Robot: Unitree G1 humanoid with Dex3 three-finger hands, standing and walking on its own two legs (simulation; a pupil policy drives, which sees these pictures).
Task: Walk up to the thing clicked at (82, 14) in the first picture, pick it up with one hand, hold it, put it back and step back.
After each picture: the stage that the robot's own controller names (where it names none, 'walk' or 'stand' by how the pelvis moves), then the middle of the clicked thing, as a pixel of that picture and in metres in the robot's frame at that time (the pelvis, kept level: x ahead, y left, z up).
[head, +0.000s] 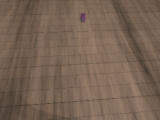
stand; (83, 17) +1.90 -0.08 -0.72
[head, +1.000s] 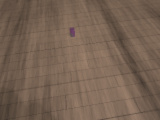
walk; (72, 32) +1.75 +0.18 -0.70
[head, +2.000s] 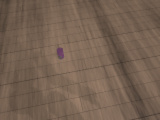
walk; (60, 53) +1.15 +0.27 -0.71
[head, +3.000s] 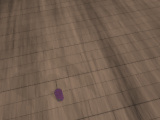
walk; (59, 95) +0.68 +0.23 -0.72
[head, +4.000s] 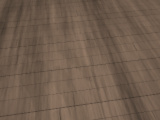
walk; out of the picture +0.42 +0.17 -0.71
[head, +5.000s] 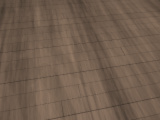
stand; out of the picture +0.32 +0.18 -0.72
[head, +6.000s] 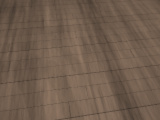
stand; out of the picture +0.31 +0.14 -0.72
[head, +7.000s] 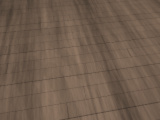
stand; out of the picture +0.32 +0.16 -0.73
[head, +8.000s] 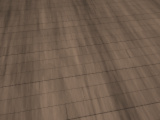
stand; out of the picture +0.31 +0.17 -0.73
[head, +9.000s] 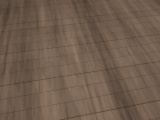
go down; out of the picture +0.30 +0.17 -0.73
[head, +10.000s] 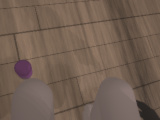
go down; (24, 70) +0.39 +0.19 -0.32
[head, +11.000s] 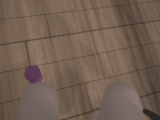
approach; (34, 75) +0.38 +0.19 -0.31
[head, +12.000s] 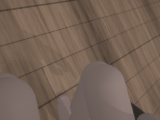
close in; out of the picture +0.38 +0.23 -0.22
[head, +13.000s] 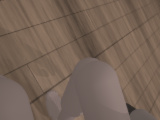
close; out of the picture +0.39 +0.25 -0.21
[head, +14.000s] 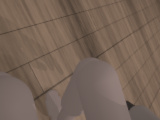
lift; out of the picture +0.38 +0.24 -0.22
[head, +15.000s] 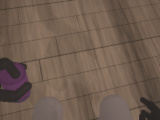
lift; (16, 84) +0.32 +0.20 -0.02
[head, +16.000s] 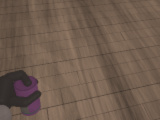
hold; (28, 96) +0.31 +0.17 +0.00
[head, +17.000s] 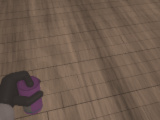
hold; (31, 95) +0.31 +0.17 -0.01
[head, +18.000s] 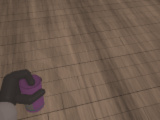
hold; (32, 93) +0.32 +0.17 +0.00
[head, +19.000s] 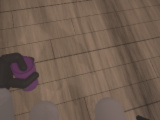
crouch; (25, 74) +0.37 +0.18 -0.09
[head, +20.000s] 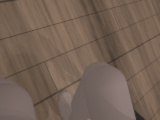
lower; out of the picture +0.41 +0.24 -0.22
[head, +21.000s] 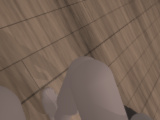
lower; out of the picture +0.43 +0.27 -0.22
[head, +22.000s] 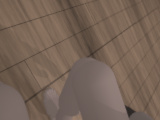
lower; out of the picture +0.42 +0.27 -0.23
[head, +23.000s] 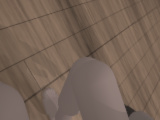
lower; out of the picture +0.42 +0.27 -0.23
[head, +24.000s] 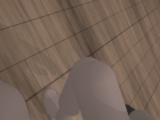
loosen; out of the picture +0.42 +0.27 -0.23
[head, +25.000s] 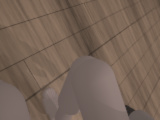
withdraw; out of the picture +0.41 +0.25 -0.23
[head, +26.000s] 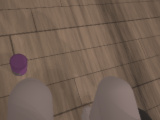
walk; (19, 65) +0.42 +0.21 -0.28
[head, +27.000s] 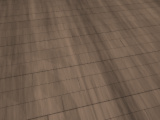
stand; out of the picture +0.35 +0.16 -0.65
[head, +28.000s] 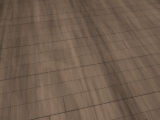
stand; out of the picture +0.36 +0.18 -0.67
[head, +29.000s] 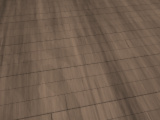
stand; out of the picture +0.36 +0.17 -0.67
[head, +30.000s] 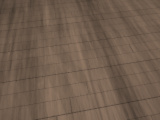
walk; out of the picture +0.37 +0.17 -0.72
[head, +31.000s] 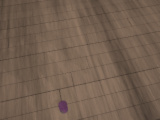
walk; (63, 107) +0.46 +0.14 -0.71
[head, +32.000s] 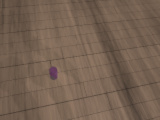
walk; (53, 73) +0.76 +0.15 -0.70
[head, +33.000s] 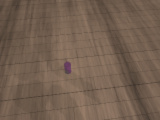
stand; (67, 67) +1.00 +0.16 -0.70
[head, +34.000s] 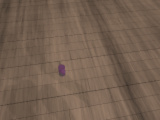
stand; (61, 70) +0.99 +0.17 -0.73
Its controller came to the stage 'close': yes
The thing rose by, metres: 0.71
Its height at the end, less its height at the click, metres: +0.00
